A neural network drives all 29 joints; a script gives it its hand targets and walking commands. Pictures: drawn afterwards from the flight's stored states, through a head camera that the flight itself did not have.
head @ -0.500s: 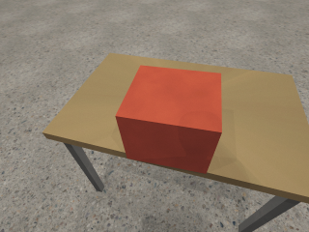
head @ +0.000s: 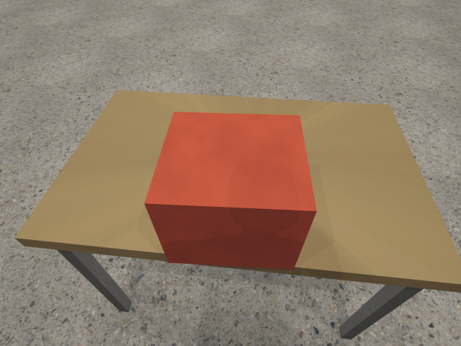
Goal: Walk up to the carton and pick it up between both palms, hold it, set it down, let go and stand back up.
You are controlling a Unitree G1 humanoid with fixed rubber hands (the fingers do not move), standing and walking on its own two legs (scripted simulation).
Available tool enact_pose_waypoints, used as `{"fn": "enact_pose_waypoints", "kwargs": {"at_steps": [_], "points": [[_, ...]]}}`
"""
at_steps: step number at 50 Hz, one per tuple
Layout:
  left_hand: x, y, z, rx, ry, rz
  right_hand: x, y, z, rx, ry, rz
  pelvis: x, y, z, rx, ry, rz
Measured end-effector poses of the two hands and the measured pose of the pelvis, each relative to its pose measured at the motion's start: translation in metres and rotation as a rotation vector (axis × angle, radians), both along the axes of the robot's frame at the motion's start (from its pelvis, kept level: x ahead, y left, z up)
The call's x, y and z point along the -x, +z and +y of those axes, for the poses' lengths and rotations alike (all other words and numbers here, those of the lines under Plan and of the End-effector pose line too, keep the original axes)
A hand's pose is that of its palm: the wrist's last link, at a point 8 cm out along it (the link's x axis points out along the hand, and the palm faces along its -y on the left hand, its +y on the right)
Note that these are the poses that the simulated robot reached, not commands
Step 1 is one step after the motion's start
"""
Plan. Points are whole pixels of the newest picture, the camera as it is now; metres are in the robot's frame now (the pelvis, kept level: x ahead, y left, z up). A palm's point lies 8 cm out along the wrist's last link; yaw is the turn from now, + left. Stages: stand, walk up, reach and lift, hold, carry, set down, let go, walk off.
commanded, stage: walk up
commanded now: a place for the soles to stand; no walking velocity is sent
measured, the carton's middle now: (233, 190) +0.43 +0.00 +0.01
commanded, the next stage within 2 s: stand in 1.80 s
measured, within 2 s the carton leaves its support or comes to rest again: neither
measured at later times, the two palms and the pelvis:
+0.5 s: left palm out of the picture +0.05 +0.26 -0.13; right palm out of the picture +0.02 -0.26 -0.14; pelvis -0.01 +0.00 -0.01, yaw -6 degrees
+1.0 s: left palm out of the picture +0.06 +0.25 -0.13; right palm out of the picture -0.03 -0.28 -0.15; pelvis -0.02 +0.00 -0.01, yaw -11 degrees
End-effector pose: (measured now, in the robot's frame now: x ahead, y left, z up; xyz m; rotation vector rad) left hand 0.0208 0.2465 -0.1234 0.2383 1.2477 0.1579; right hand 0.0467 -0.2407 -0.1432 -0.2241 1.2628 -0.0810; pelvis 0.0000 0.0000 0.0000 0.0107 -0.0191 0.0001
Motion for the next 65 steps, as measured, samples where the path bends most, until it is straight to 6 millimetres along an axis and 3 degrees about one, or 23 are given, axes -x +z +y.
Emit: {"fn": "enact_pose_waypoints", "kwargs": {"at_steps": [10,21,33,44,52,56,61,65], "points": [[-0.021,-0.010,0.007,0.005,-0.052,-0.008,0.011,0.013,-0.023,0.085,-0.056,0.020,-0.001,-0.002,0.004,-0.008,-0.040,-0.007],[-0.030,-0.005,0.012,-0.032,-0.110,-0.027,0.017,0.006,-0.023,0.065,-0.094,-0.016,0.009,-0.006,0.006,-0.020,-0.088,-0.014],[-0.027,0.001,0.014,-0.066,-0.151,-0.036,0.049,-0.003,-0.029,0.054,-0.140,-0.001,0.024,-0.009,0.003,-0.027,-0.133,-0.010],[-0.042,0.000,0.016,-0.065,-0.203,-0.064,0.084,-0.001,-0.027,0.069,-0.202,0.026,0.027,-0.011,0.006,-0.035,-0.181,-0.011],[-0.043,-0.001,-0.001,-0.053,-0.207,-0.066,0.071,-0.003,-0.042,0.066,-0.200,0.004,0.023,-0.012,-0.003,-0.024,-0.203,-0.002],[-0.043,0.003,0.002,-0.056,-0.233,-0.017,0.065,0.000,-0.035,0.055,-0.226,-0.033,0.021,-0.008,0.004,-0.016,-0.248,0.019],[-0.064,-0.001,0.004,-0.040,-0.275,-0.031,0.083,0.005,-0.018,0.050,-0.260,-0.005,0.016,-0.006,0.006,-0.022,-0.260,0.009],[-0.084,-0.005,-0.006,-0.016,-0.289,-0.078,0.095,0.007,-0.017,0.062,-0.288,0.030,0.010,-0.006,0.003,-0.020,-0.262,-0.006]]}}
